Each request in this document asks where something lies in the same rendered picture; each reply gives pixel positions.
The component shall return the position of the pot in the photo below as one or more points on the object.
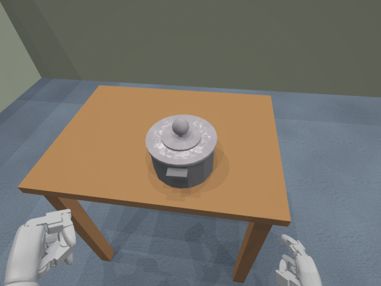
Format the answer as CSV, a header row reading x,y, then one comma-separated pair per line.
x,y
184,177

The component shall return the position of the table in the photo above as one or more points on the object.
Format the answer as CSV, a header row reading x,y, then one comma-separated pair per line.
x,y
101,156

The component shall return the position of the left robot hand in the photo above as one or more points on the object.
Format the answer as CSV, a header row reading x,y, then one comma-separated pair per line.
x,y
52,235

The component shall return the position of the knob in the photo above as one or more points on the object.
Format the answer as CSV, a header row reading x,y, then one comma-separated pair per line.
x,y
180,126

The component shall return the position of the right robot hand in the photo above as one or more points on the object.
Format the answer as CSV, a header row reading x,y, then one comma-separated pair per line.
x,y
302,271

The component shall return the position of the lid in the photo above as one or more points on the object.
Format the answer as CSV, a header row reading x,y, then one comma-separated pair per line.
x,y
181,150

